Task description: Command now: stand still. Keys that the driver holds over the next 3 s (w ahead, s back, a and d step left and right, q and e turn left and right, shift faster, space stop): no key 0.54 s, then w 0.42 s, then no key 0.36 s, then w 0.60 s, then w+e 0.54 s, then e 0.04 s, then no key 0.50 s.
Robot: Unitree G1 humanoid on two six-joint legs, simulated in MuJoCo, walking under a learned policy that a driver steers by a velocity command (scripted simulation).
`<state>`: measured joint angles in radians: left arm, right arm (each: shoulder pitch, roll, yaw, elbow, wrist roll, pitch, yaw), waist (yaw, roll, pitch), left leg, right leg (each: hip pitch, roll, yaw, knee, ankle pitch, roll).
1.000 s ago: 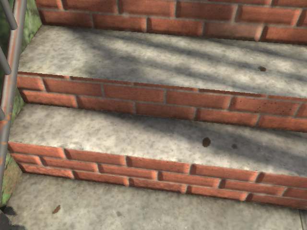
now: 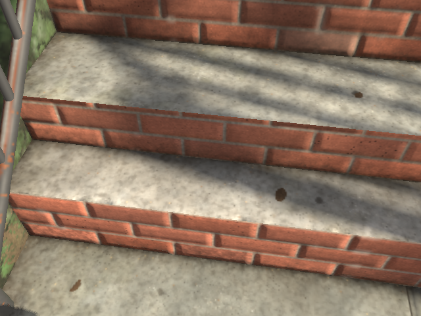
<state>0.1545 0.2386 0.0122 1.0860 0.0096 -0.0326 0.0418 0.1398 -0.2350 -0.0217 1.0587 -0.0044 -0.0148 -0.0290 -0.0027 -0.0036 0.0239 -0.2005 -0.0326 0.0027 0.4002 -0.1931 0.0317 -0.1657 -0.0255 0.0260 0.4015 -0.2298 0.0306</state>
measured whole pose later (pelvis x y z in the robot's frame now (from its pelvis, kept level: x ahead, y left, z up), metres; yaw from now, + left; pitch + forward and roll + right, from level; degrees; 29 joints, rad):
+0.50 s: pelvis +0.00 +0.00 +0.00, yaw +0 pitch +0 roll +0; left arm 0.18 0.24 0.01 1.09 0.01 -0.04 0.04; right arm 0.15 -0.24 -0.02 1.07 0.00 -0.01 -0.03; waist 0.00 0.00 0.02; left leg -0.20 -0.03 0.00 0.40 -0.20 0.03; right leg -0.17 -0.02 0.03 0.40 -0.23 0.03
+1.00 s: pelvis +0.06 -0.02 -0.01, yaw +0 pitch +0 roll +0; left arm 0.25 0.22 0.02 1.05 -0.01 -0.09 0.02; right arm 0.19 -0.23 -0.02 1.07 0.01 -0.07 -0.02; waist 0.01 0.01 0.00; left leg -0.24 0.00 0.01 0.65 -0.32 0.03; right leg -0.13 0.01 0.02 0.51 -0.39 -0.01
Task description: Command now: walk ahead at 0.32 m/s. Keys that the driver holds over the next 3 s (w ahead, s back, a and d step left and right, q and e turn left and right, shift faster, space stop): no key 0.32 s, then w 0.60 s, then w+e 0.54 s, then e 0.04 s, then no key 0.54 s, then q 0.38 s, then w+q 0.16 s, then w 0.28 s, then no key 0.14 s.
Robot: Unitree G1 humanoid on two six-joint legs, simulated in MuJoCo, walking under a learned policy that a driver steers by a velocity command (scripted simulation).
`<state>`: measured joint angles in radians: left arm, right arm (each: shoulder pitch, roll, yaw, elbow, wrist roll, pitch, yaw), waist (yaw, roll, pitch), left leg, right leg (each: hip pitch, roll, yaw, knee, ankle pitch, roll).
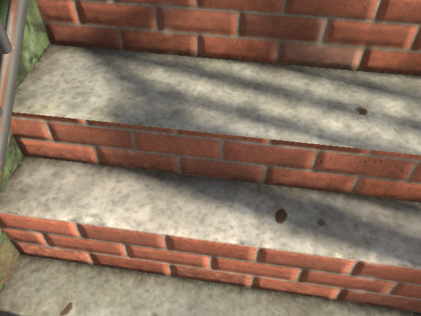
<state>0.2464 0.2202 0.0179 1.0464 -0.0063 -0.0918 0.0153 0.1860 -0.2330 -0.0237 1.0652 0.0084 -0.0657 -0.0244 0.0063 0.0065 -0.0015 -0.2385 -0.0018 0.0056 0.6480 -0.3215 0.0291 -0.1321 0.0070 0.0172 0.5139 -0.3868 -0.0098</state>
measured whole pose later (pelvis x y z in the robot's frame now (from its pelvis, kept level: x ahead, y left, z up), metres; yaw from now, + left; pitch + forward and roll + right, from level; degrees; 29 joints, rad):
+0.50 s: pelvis +0.04 -0.01 +0.00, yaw +0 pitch +0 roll -1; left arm 0.20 0.18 0.03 1.05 0.00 -0.03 0.03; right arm 0.28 -0.20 0.00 1.09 0.00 0.00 -0.05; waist -0.01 0.03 0.01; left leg -0.07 0.04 0.04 0.47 -0.40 -0.01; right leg -0.27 0.03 -0.05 0.51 -0.25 -0.04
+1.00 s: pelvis +0.07 +0.03 +0.01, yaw +0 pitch +0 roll -1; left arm 0.32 0.21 0.06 1.02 -0.01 -0.04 0.03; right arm 0.24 -0.20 -0.04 0.96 0.02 -0.07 -0.03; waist 0.01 -0.01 -0.04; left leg -0.38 0.05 0.04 0.95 -0.53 0.04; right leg -0.17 -0.02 -0.01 0.42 -0.25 0.00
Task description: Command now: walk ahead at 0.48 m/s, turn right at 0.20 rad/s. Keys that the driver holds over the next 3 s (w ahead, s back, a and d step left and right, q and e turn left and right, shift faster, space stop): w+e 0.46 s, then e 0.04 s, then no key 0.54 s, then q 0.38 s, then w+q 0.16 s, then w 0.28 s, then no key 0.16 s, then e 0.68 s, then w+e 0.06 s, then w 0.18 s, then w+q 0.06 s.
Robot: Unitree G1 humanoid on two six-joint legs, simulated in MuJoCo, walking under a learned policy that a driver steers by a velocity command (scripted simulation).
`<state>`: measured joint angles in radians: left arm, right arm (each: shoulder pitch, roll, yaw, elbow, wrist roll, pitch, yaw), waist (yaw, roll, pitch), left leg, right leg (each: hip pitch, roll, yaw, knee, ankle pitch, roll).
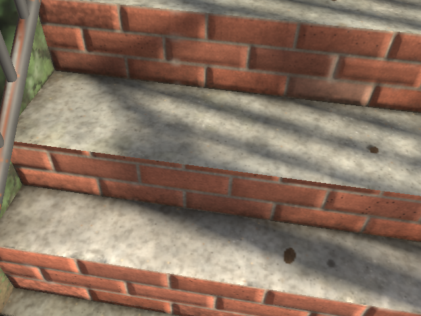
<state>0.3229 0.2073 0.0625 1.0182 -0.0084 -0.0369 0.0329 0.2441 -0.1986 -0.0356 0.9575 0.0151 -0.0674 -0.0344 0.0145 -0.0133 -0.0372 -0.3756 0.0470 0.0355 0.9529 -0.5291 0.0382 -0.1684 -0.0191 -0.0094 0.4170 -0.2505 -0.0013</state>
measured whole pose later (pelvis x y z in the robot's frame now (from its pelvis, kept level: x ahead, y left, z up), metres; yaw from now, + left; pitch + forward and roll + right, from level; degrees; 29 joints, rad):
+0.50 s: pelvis +0.08 +0.00 +0.00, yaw -16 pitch +2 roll +0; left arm 0.01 0.09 -0.06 0.61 -0.01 0.00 0.01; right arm 0.55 -0.10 0.02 1.02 -0.02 -0.03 -0.08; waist -0.08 -0.02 0.00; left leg -0.03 0.10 0.29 0.34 -0.33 -0.03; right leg -1.33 -0.08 0.04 2.07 -0.27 0.01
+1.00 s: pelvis +0.21 -0.10 +0.17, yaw -20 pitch -1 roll +1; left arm 0.35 0.11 -0.05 0.97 0.05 0.01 0.01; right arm 0.18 -0.09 0.04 0.80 0.00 0.03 -0.07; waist 0.05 0.05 -0.02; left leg -1.04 -0.08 -0.16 1.98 0.02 -0.02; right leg -0.40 -0.01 -0.08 0.69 -0.29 -0.07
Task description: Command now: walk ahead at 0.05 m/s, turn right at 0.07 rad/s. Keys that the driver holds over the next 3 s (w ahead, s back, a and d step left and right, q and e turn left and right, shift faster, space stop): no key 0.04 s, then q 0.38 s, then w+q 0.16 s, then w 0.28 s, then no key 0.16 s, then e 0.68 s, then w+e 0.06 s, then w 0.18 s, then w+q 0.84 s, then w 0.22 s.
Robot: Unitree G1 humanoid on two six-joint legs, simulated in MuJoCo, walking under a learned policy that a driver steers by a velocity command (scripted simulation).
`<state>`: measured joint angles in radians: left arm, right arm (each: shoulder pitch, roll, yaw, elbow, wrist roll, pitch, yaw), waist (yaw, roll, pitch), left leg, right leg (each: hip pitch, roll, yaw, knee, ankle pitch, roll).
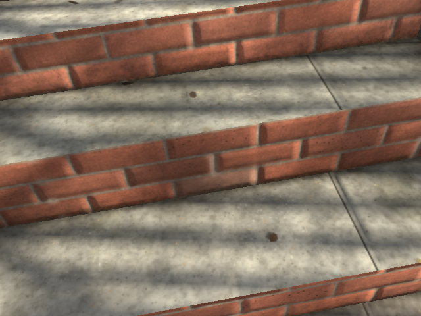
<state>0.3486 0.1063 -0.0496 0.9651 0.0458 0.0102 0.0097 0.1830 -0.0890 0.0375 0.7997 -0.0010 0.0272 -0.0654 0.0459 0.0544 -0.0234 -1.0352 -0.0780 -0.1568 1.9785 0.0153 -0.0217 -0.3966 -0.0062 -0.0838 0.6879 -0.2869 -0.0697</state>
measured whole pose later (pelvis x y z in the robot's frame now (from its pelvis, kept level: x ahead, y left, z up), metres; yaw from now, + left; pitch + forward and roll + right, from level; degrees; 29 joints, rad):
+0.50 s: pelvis +0.03 -0.01 +0.00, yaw +11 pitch +5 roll +0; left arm 0.17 0.20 -0.01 0.76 -0.01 0.04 0.06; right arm 0.23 -0.25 -0.04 0.65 -0.01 0.08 -0.10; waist -0.03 0.01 -0.02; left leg -0.46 -0.08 -0.15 0.69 -0.33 0.03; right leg -0.43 0.06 -0.04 0.62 -0.27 0.00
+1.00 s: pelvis +0.12 +0.07 +0.03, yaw +20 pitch +4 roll +2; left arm 0.57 0.05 -0.02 1.02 0.02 -0.01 0.03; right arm 0.06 -0.03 0.13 0.61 0.02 -0.02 0.00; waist 0.10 0.04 -0.03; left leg -1.48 0.11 -0.04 2.16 -0.07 0.00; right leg -0.10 -0.10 -0.12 0.37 -0.33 0.01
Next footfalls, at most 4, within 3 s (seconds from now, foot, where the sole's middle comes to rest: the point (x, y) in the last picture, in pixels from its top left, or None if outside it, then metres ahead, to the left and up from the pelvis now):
0.16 left None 0.08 0.13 -0.76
0.48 right None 0.11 -0.06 -0.76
1.10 left None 0.27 0.31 -0.53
1.80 right None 0.32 0.02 -0.53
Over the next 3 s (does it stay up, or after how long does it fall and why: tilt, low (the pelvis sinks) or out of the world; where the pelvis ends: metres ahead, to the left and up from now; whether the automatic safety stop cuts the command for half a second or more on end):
stays up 0.83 0.15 0.63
